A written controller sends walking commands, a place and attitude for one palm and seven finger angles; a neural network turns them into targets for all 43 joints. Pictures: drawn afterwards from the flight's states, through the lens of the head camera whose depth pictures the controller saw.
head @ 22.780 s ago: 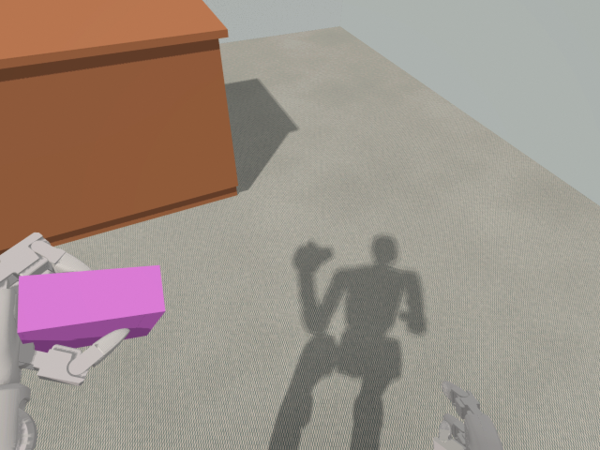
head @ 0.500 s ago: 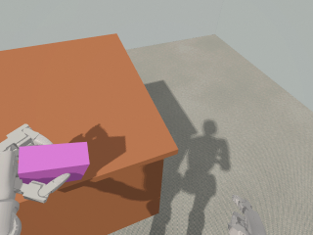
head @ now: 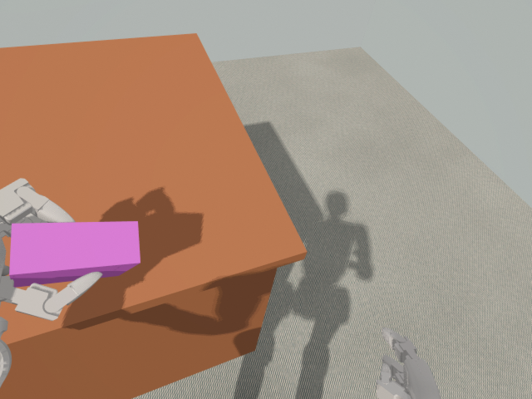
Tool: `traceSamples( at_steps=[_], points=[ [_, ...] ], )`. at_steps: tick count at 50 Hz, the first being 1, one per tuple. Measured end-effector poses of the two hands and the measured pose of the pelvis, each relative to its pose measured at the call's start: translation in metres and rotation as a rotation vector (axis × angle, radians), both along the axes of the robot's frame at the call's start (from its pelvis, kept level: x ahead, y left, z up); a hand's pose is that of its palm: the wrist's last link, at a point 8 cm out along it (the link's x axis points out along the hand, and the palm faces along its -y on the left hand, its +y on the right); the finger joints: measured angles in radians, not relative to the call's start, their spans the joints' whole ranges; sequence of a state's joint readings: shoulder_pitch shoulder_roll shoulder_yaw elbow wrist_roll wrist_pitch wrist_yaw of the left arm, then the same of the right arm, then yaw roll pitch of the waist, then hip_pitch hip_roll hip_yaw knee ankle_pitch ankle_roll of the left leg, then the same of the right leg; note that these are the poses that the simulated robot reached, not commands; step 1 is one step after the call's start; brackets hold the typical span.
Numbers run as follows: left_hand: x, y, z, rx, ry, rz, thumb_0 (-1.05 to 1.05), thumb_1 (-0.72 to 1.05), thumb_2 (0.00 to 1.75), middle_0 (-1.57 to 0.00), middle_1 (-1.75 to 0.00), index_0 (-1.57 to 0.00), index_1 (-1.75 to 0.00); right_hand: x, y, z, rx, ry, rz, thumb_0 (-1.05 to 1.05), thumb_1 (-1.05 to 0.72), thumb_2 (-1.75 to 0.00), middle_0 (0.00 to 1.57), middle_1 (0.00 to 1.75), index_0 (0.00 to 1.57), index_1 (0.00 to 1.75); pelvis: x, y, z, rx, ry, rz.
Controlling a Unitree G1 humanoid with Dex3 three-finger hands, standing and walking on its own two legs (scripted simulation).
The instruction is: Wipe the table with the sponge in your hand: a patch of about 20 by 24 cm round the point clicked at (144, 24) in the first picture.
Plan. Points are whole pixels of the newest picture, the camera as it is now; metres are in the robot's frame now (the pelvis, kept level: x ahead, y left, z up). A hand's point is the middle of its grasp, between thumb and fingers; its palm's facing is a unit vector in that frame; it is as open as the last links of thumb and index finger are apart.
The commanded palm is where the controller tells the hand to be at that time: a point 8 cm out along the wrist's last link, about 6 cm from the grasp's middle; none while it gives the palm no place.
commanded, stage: come to a stop and stand still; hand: left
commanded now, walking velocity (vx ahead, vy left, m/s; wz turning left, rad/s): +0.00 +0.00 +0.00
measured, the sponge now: (92, 253) +0.24 +0.24 +0.12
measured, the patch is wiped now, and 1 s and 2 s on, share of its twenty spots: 0.00 0.00 0.00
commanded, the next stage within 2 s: look again from close up in 0.82 s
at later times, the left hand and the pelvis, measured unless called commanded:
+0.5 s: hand out of the picture +0.25 +0.30 +0.21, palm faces +0.53 -0.73 -0.44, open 9.2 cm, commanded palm +0.15 +0.28 +0.18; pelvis -0.01 +0.00 +0.00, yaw +0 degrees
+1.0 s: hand (65, 239) +0.23 +0.24 +0.17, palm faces +0.39 -0.84 -0.37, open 9.2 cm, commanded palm +0.17 +0.27 +0.18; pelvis +0.00 -0.01 +0.00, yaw -2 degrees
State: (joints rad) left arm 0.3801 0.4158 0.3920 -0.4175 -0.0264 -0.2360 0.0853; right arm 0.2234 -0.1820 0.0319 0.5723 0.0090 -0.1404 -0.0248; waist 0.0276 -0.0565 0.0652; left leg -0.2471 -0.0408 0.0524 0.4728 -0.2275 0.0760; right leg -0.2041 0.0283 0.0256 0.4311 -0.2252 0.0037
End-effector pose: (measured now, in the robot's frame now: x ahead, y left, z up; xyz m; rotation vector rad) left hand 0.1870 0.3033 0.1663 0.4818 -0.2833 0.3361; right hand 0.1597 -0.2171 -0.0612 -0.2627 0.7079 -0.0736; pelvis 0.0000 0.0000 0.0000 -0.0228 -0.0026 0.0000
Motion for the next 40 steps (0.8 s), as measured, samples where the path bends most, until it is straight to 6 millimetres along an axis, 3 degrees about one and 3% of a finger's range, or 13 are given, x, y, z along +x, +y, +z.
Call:
traceSamples(
  at_steps=[5, 11, 17, 20, 23, 26, 29, 34, 37, 40],
  points=[
    [0.006, -0.001, 0.017, -0.032, -0.101, 0.022, -0.01, -0.42, 1.05, -0.81, -1.40, -0.82, -1.39, 0.016, 0.002, 0.004, 0.002, -0.024, 0.020, 0.01, -0.90, -0.90, 0.21, 0.30, 0.20, 0.30, 0.007, 0.003, 0.001, -0.006, 0.003, -0.006],
    [0.016, -0.019, -0.003, -0.086, -0.008, -0.050, 0.00, -0.42, 1.05, -0.81, -1.40, -0.82, -1.40, 0.030, 0.003, 0.011, 0.017, -0.068, -0.005, 0.01, -0.90, -0.90, 0.21, 0.30, 0.20, 0.30, 0.012, 0.006, 0.001, -0.006, 0.005, -0.018],
    [0.013, -0.012, -0.009, -0.059, 0.054, -0.033, 0.00, -0.42, 1.05, -0.81, -1.40, -0.82, -1.39, 0.029, 0.003, 0.013, 0.010, -0.064, -0.019, 0.01, -0.90, -0.90, 0.21, 0.30, 0.20, 0.30, 0.011, 0.003, 0.001, -0.007, -0.002, -0.014],
    [0.007, -0.007, -0.001, -0.044, 0.019, -0.013, -0.01, -0.42, 1.05, -0.81, -1.40, -0.82, -1.39, 0.025, 0.002, 0.011, 0.001, -0.047, -0.011, 0.01, -0.90, -0.90, 0.21, 0.30, 0.20, 0.30, 0.010, 0.003, 0.001, -0.008, -0.006, -0.010],
    [0.014, 0.015, 0.037, 0.163, -0.121, 0.020, -0.01, -0.43, 1.05, -0.82, -1.39, -0.82, -1.39, 0.019, 0.004, 0.001, -0.023, -0.004, 0.070, 0.01, -0.90, -0.90, 0.21, 0.30, 0.20, 0.30, -0.001, -0.001, -0.002, -0.007, 0.004, 0.015],
    [0.020, 0.035, 0.058, 0.142, -0.216, 0.096, -0.01, -0.42, 1.05, -0.82, -1.39, -0.82, -1.39, 0.011, 0.004, -0.011, 0.019, 0.032, 0.080, 0.01, -0.90, -0.90, 0.21, 0.30, 0.20, 0.30, -0.011, -0.001, -0.004, 0.001, 0.005, 0.001],
    [0.020, 0.016, 0.044, 0.073, -0.134, 0.064, 0.00, -0.42, 1.05, -0.81, -1.40, -0.82, -1.40, 0.001, 0.003, -0.018, 0.092, 0.012, 0.025, 0.01, -0.90, -0.90, 0.21, 0.30, 0.20, 0.30, -0.012, 0.005, -0.005, 0.006, 0.009, -0.024],
    [0.005, -0.039, -0.009, -0.009, 0.146, -0.119, 0.00, -0.42, 1.05, -0.81, -1.40, -0.81, -1.40, -0.018, 0.000, -0.024, 0.129, 0.018, -0.069, 0.01, -0.90, -0.90, 0.21, 0.30, 0.20, 0.30, -0.008, 0.008, -0.004, 0.011, 0.003, -0.046],
    [-0.002, -0.041, -0.027, -0.034, 0.210, -0.137, -0.01, -0.42, 1.05, -0.81, -1.40, -0.82, -1.40, -0.027, -0.005, -0.020, 0.090, 0.046, -0.090, 0.01, -0.90, -0.90, 0.21, 0.30, 0.20, 0.30, -0.007, 0.001, -0.003, 0.013, -0.001, -0.040],
    [-0.002, -0.031, -0.018, -0.023, 0.141, -0.093, -0.01, -0.43, 1.05, -0.82, -1.39, -0.83, -1.39, -0.029, -0.012, -0.017, 0.044, 0.063, -0.072, 0.01, -0.90, -0.90, 0.21, 0.30, 0.20, 0.30, -0.008, -0.006, -0.003, 0.009, -0.008, -0.024]
  ],
)
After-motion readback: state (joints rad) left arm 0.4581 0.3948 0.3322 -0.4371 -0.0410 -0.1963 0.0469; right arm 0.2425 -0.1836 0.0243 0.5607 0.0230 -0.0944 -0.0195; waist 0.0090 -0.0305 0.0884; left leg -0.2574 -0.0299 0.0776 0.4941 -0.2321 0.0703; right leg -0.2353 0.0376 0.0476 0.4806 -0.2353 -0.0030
